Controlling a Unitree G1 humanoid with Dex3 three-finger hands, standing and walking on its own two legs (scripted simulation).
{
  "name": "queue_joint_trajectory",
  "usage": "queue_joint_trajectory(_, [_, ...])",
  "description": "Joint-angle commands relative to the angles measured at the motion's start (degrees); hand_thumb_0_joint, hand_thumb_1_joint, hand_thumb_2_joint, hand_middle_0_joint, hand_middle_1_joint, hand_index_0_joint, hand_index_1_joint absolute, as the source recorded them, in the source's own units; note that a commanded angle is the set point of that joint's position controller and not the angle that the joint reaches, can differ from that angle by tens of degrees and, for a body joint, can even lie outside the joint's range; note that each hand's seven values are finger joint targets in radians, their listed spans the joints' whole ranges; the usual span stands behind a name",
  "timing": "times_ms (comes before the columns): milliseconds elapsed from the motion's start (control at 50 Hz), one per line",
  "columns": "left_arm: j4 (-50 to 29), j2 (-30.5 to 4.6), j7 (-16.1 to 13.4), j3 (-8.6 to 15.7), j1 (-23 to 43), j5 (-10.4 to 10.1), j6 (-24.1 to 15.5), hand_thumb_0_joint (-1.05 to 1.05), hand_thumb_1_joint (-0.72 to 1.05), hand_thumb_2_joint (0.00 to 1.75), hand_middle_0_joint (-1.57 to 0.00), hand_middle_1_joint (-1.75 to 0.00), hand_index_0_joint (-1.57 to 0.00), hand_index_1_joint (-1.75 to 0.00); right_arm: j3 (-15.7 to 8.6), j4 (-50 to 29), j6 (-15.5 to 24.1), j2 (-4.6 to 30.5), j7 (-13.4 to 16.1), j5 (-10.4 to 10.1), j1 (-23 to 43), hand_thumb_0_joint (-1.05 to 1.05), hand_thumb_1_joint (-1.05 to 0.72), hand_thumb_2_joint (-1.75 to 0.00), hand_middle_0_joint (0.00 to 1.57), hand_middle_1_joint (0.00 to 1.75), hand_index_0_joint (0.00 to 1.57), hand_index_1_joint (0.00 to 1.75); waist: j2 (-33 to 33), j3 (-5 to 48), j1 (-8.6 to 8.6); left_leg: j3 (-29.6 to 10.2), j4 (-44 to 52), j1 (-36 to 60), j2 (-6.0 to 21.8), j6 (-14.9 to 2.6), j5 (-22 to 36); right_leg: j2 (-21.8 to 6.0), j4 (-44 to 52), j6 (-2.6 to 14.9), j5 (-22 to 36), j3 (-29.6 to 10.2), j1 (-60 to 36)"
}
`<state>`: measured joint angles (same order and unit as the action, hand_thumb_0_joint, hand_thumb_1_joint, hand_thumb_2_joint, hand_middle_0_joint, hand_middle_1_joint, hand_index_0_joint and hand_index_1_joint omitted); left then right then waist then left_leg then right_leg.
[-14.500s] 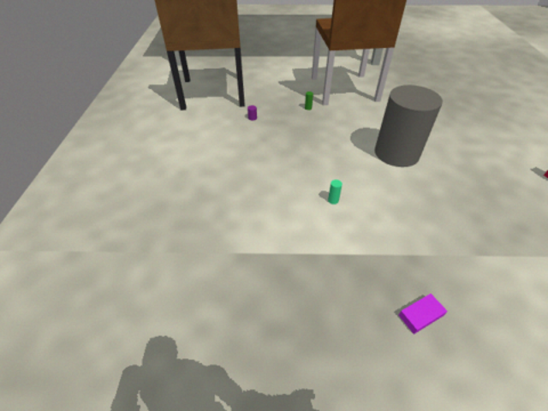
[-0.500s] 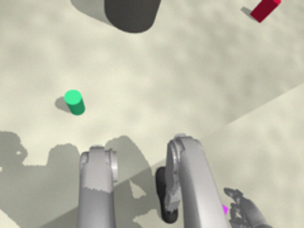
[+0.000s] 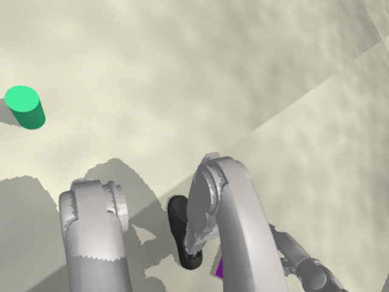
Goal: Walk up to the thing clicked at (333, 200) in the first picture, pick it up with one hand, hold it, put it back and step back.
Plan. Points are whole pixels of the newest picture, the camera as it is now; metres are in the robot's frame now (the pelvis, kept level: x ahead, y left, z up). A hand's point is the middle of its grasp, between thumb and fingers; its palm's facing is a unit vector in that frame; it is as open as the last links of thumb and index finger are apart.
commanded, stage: close in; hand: left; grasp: from the side
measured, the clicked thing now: (27, 109) +0.51 +0.24 -0.26
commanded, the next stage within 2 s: close in 1.20 s
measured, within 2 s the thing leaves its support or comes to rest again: neither
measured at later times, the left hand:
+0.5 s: hand (11, 115) +0.47 +0.26 -0.20, palm faces +0.18 -0.98 +0.02, open 17.6 cm
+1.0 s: hand (30, 113) +0.48 +0.23 -0.21, palm faces +0.25 -0.97 -0.01, open 17.5 cm
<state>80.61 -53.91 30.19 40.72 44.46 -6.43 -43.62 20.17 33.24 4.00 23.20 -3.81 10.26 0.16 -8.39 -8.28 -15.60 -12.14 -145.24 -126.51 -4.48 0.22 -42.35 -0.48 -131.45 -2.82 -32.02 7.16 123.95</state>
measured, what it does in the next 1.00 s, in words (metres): stands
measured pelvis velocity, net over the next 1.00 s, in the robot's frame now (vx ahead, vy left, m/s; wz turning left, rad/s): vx -0.01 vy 0.02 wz -0.11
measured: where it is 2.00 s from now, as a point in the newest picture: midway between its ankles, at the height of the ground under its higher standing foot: (144, 269)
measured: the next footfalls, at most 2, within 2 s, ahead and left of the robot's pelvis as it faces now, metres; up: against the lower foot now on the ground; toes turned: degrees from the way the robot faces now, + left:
none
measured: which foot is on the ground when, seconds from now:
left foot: down 0.00-1.00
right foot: down 0.00-1.00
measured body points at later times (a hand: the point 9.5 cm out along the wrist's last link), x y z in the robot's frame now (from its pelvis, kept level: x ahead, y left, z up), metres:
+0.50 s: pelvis -0.01 +0.02 -0.02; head +0.24 +0.19 +0.30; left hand +0.46 +0.31 -0.20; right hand +0.09 -0.25 -0.04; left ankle +0.07 +0.11 -0.28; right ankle +0.15 -0.13 -0.28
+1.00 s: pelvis -0.01 +0.02 -0.02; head +0.26 +0.19 +0.29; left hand +0.47 +0.28 -0.21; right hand +0.10 -0.24 -0.04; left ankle +0.07 +0.11 -0.28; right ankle +0.15 -0.13 -0.28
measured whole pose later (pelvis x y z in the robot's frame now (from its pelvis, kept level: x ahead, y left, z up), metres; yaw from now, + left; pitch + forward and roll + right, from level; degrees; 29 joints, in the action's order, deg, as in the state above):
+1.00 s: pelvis -0.01 +0.02 -0.02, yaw -6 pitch +15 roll -22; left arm 93.3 -54.3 -6.3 26.2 47.2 2.6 -65.6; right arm 33.7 28.6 -5.6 22.3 -8.7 22.1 9.0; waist -15.6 -19.3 -20.8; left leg -19.4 -151.8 -125.1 -3.1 -2.1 -43.5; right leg 2.4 -130.3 -4.9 -29.7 13.4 119.1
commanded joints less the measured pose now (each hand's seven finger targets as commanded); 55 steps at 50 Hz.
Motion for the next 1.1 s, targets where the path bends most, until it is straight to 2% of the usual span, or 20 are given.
queue_joint_trajectory(0, [-7.04, -18.45, -3.33, 0.11, 12.65, -0.50, -8.21, 0.00, -0.52, 0.08, -0.05, -0.11, -0.04, -0.11, -3.77, -1.17, -1.48, 19.35, 0.83, 2.59, -5.30, 0.00, -0.92, -0.91, 0.20, 0.30, 0.20, 0.30, 30.51, 35.46, -2.87, 2.14, 19.35, 27.73, 4.80, 1.09, 14.54, 1.38, 5.91, 4.30, 7.20, 6.39, -18.77])
queue_joint_trajectory(80, [-3.58, -15.91, -6.00, -3.77, 13.34, 0.17, -11.64, 0.00, -0.52, 0.08, -0.05, -0.11, -0.04, -0.11, -1.15, -1.33, -2.14, 20.12, 0.30, 4.34, -3.00, 0.00, -0.93, -0.91, 0.20, 0.30, 0.20, 0.30, 29.08, 32.15, -5.93, 0.74, 17.76, 25.92, 5.28, 1.04, 13.86, 2.03, 5.54, 3.83, 7.70, 7.92, -20.29])
queue_joint_trajectory(100, [-2.71, -15.79, -6.75, -4.07, 13.44, 0.07, -12.58, 0.00, -0.58, 0.01, -0.06, -0.08, -0.06, -0.07, -0.53, -1.42, -2.40, 20.54, 0.25, 4.71, -2.43, 0.00, -0.94, -0.91, 0.20, 0.30, 0.20, 0.30, 28.73, 31.24, -6.50, -0.08, 17.63, 26.06, 5.45, 1.13, 14.09, 2.08, 5.19, 3.73, 7.95, 8.51, -20.00])
queue_joint_trajectory(180, [-0.42, -15.51, -10.51, -4.87, 14.04, -0.01, -15.97, 0.00, -0.61, 0.00, -0.07, -0.09, -0.07, -0.08, 1.69, -1.68, -3.40, 21.55, -0.27, 6.17, -0.56, 0.00, -0.95, -0.91, 0.20, 0.30, 0.20, 0.30, 28.90, 29.36, -7.60, -1.83, 17.00, 26.95, 5.90, 1.59, 14.11, 2.58, 4.57, 3.24, 8.38, 9.84, -21.11])
queue_joint_trajectory(240, [0.55, -16.75, -14.33, -4.55, 14.16, 0.54, -18.33, 0.00, -0.61, 0.02, -0.07, -0.09, -0.06, -0.09, 3.31, -2.42, -4.35, 22.02, -0.67, 7.29, 1.30, 0.00, -0.95, -0.91, 0.20, 0.30, 0.20, 0.30, 29.53, 27.16, -7.49, -2.70, 16.71, 26.14, 6.12, 1.63, 12.30, 2.90, 4.44, 2.99, 7.41, 10.54, -20.87])
queue_joint_trajectory(260, [0.89, -15.19, -15.38, -5.43, 14.70, 1.03, -18.94, 0.00, -0.61, 0.02, -0.06, -0.08, -0.06, -0.08, 3.49, -2.49, -4.75, 22.24, -0.80, 7.76, 1.64, 0.00, -0.95, -0.91, 0.20, 0.30, 0.20, 0.30, 30.42, 26.14, -8.41, -3.61, 17.08, 27.39, 6.32, 2.04, 13.28, 2.74, 4.03, 2.93, 8.00, 10.98, -20.15])
queue_joint_trajectory(300, [1.48, -16.05, -17.63, -5.52, 13.60, 2.36, -19.93, 0.00, -0.60, 0.04, -0.06, -0.09, -0.06, -0.08, 4.05, -2.48, -5.52, 22.36, -1.07, 8.73, 2.40, 0.00, -0.94, -0.91, 0.20, 0.30, 0.20, 0.30, 31.39, 25.03, -8.17, -4.09, 17.02, 27.95, 6.64, 2.26, 13.87, 3.05, 3.81, 2.91, 8.20, 11.17, -19.78])
queue_joint_trajectory(360, [2.62, -14.53, -20.39, -7.56, 13.47, 4.22, -21.28, 0.00, -0.58, 0.05, -0.05, -0.08, -0.05, -0.08, 4.52, -2.98, -6.82, 22.91, -1.39, 9.63, 3.28, 0.00, -0.93, -0.91, 0.20, 0.30, 0.20, 0.30, 32.64, 22.65, -9.47, -6.01, 18.35, 29.49, 7.10, 3.04, 14.42, 3.09, 3.14, 2.88, 8.38, 12.21, -18.67])
queue_joint_trajectory(460, [4.39, -11.14, -23.88, -10.90, 15.42, 4.56, -23.00, 0.00, -0.56, 0.07, -0.04, -0.08, -0.04, -0.08, 4.97, -4.01, -8.30, 22.95, -1.85, 10.67, 4.99, 0.00, -0.93, -0.91, 0.20, 0.30, 0.20, 0.30, 28.84, 18.32, -12.16, -7.10, 18.18, 24.61, 6.89, 2.25, 7.83, 3.26, 3.86, 2.24, 6.11, 12.34, -17.95])
queue_joint_trajectory(480, [4.97, -11.23, -24.73, -10.98, 15.07, 4.55, -23.24, 0.00, -0.57, 0.07, -0.05, -0.08, -0.05, -0.08, 5.23, -3.96, -8.46, 22.80, -1.99, 10.88, 4.89, 0.00, -0.93, -0.91, 0.20, 0.30, 0.20, 0.30, 28.11, 18.35, -11.76, -6.95, 17.78, 23.92, 6.83, 1.99, 6.83, 3.45, 4.20, 2.08, 5.70, 12.22, -18.34])
queue_joint_trajectory(560, [5.79, -8.90, -28.43, -13.24, 15.83, 5.35, -24.10, 0.00, -0.54, 0.08, -0.05, -0.09, -0.05, -0.09, 5.81, -3.86, -8.91, 22.05, -2.52, 11.53, 5.07, 0.00, -0.92, -0.91, 0.20, 0.30, 0.20, 0.30, 26.72, 19.28, -12.63, -7.29, 16.67, 24.09, 6.59, 1.59, 9.06, 3.82, 4.63, 1.77, 7.97, 12.35, -19.58])
queue_joint_trajectory(620, [6.51, -8.11, -30.68, -14.76, 16.44, 7.00, -24.78, 0.00, -0.53, 0.09, -0.05, -0.09, -0.05, -0.09, 5.72, -3.58, -9.60, 22.20, -3.02, 11.85, 5.04, 0.00, -0.92, -0.90, 0.20, 0.30, 0.20, 0.30, 28.33, 18.15, -13.23, -8.30, 17.85, 25.38, 6.73, 2.19, 9.27, 3.71, 4.09, 1.80, 7.94, 12.94, -18.68])
queue_joint_trajectory(740, [6.59, -9.59, -33.95, -13.98, 15.66, 7.74, -25.79, 0.00, -0.54, 0.10, -0.05, -0.09, -0.04, -0.09, 6.54, -4.11, -10.69, 21.56, -3.51, 12.31, 5.32, 0.00, -0.92, -0.91, 0.20, 0.30, 0.20, 0.30, 28.17, 20.01, -12.71, -7.14, 16.30, 25.18, 6.70, 1.84, 12.12, 4.15, 5.05, 1.69, 10.44, 12.40, -22.10])
queue_joint_trajectory(800, [6.20, -9.89, -35.49, -13.76, 15.29, 8.40, -25.99, 0.00, -0.56, 0.12, -0.05, -0.09, -0.04, -0.10, 6.66, -3.92, -10.97, 21.44, -3.57, 12.45, 4.90, 0.00, -0.92, -0.91, 0.20, 0.30, 0.20, 0.30, 29.03, 20.85, -12.98, -7.12, 16.49, 25.86, 6.75, 1.87, 13.43, 4.28, 5.04, 1.84, 11.43, 12.58, -23.01])
queue_joint_trajectory(840, [5.94, -9.90, -36.08, -14.16, 15.35, 8.79, -26.05, 0.00, -0.56, 0.12, -0.04, -0.09, -0.03, -0.10, 6.57, -4.06, -11.03, 21.15, -3.67, 12.41, 5.43, 0.00, -0.92, -0.91, 0.20, 0.30, 0.20, 0.30, 29.12, 20.55, -12.56, -6.73, 16.38, 25.19, 6.85, 1.77, 12.44, 4.46, 5.16, 1.99, 10.66, 12.47, -22.46])
queue_joint_trajectory(880, [5.54, -9.14, -36.72, -14.10, 15.48, 8.97, -26.03, 0.00, -0.59, 0.12, -0.05, -0.10, -0.04, -0.10, 6.40, -4.04, -11.05, 21.41, -3.75, 12.38, 5.15, 0.00, -0.92, -0.91, 0.20, 0.30, 0.20, 0.30, 29.50, 20.02, -13.10, -7.51, 17.16, 26.02, 7.09, 2.10, 13.01, 4.28, 4.82, 2.04, 10.84, 12.83, -21.87])
queue_joint_trajectory(940, [5.23, -8.24, -37.25, -14.65, 15.35, 8.70, -26.20, 0.00, -0.61, 0.13, -0.05, -0.11, -0.04, -0.12, 6.27, -3.67, -10.86, 21.11, -3.87, 12.29, 4.99, 0.00, -0.92, -0.91, 0.20, 0.30, 0.20, 0.30, 28.40, 20.89, -13.36, -6.80, 16.57, 24.21, 6.78, 1.57, 11.22, 4.52, 5.52, 1.96, 10.43, 12.73, -23.24])
queue_joint_trajectory(960, [4.82, -8.13, -37.35, -14.49, 15.12, 8.84, -26.22, 0.00, -0.61, 0.12, -0.05, -0.11, -0.04, -0.11, 6.16, -3.76, -10.71, 20.99, -3.89, 12.17, 5.16, 0.00, -0.92, -0.91, 0.20, 0.30, 0.20, 0.30, 28.25, 20.81, -13.05, -7.09, 16.74, 24.72, 6.92, 1.69, 11.64, 4.38, 5.23, 2.09, 10.47, 12.79, -22.50])
queue_joint_trajectory(980, [4.76, -7.51, -37.36, -15.24, 16.35, 8.90, -26.19, 0.00, -0.61, 0.12, -0.05, -0.11, -0.04, -0.11, 6.23, -3.14, -10.60, 20.98, -4.00, 12.21, 4.75, 0.00, -0.93, -0.91, 0.20, 0.30, 0.20, 0.30, 28.73, 20.74, -13.75, -7.34, 16.72, 25.39, 6.94, 1.82, 12.17, 4.39, 5.08, 2.02, 10.84, 12.95, -22.23])
queue_joint_trajectory(1080, [4.55, -6.66, -37.54, -16.10, 15.71, 8.67, -26.03, 0.00, -0.61, 0.13, -0.05, -0.12, -0.04, -0.13, 5.94, -2.31, -10.14, 20.60, -4.12, 11.96, 4.75, 0.00, -0.93, -0.91, 0.20, 0.30, 0.20, 0.30, 26.76, 21.50, -13.30, -6.21, 15.78, 23.03, 6.42, 1.10, 10.57, 4.55, 6.22, 2.00, 10.31, 12.51, -23.30])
